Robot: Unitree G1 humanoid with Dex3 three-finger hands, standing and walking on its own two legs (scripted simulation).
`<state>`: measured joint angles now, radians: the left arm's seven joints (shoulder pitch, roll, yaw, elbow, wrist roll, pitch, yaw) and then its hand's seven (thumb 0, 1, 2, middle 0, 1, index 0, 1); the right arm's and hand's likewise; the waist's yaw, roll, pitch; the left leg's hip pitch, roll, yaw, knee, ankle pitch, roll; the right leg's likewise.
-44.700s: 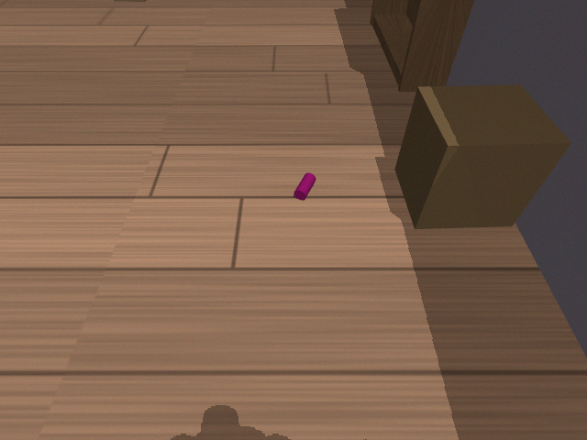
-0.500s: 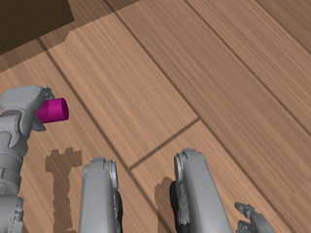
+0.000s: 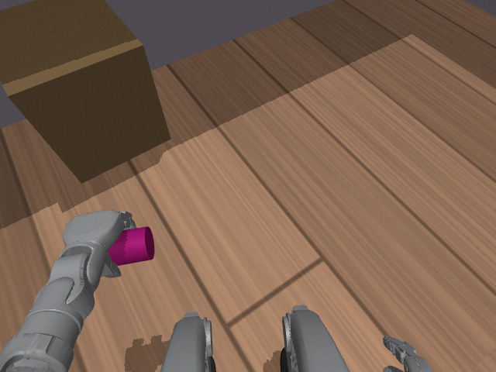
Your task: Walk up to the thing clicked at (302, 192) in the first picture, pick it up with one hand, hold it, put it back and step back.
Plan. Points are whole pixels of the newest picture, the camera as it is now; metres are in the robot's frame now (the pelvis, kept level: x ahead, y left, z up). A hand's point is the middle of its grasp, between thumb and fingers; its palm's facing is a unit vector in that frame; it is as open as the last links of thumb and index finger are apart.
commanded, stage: lift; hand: left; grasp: from above
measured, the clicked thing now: (112, 249) +0.36 +0.24 -0.10
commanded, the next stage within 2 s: hold in 0.56 s
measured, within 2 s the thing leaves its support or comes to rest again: neither
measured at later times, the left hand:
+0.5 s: hand (96, 224) +0.36 +0.23 +0.02, palm faces -0.45 -0.09 -0.89, open 8.9 cm
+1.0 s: hand (83, 199) +0.38 +0.22 +0.07, palm faces -0.44 -0.07 -0.89, open 8.9 cm
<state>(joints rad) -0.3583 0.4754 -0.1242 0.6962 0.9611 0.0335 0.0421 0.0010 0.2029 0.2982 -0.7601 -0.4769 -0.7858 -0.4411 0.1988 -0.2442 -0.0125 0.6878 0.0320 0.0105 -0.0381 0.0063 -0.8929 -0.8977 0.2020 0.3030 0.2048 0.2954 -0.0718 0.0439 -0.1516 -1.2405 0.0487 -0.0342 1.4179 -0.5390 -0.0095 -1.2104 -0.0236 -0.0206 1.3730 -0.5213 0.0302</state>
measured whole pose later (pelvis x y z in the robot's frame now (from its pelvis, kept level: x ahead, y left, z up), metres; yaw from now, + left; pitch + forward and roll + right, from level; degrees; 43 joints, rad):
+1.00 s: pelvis +0.06 +0.00 +0.13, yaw -1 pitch +6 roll +0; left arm -0.31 0.37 -0.21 0.79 0.99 0.07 0.07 0.00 0.19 0.34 -0.76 -0.48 -0.79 -0.44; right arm 0.24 -0.25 -0.05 0.72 0.05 0.03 -0.02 0.01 -0.89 -0.89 0.20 0.30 0.20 0.30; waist -0.02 0.04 -0.07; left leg -0.45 0.04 0.04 0.68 -0.34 -0.01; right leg -0.45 -0.03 0.02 0.66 -0.32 0.04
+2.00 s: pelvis +0.05 +0.00 +0.15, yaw -1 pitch +0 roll +0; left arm -0.25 0.38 -0.24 0.63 0.98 0.08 -0.04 0.00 0.18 0.36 -0.75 -0.52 -0.77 -0.49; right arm 0.19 -0.25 -0.03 0.69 0.06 0.06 -0.03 0.01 -0.90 -0.90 0.20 0.30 0.20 0.29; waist 0.02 0.05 -0.02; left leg -0.26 0.03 0.05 0.50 -0.24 -0.01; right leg -0.28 -0.03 0.03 0.51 -0.23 0.03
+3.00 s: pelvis +0.05 -0.01 +0.14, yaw +0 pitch +4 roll +0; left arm -0.31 0.36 -0.23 0.84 1.04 0.02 0.10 0.00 0.18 0.35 -0.77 -0.48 -0.79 -0.44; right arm 0.18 -0.25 -0.04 0.68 0.05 0.07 -0.02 0.01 -0.89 -0.90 0.20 0.30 0.20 0.30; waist -0.01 0.01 0.00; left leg -0.36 0.03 0.03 0.56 -0.26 -0.01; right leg -0.37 -0.03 0.01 0.56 -0.26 0.02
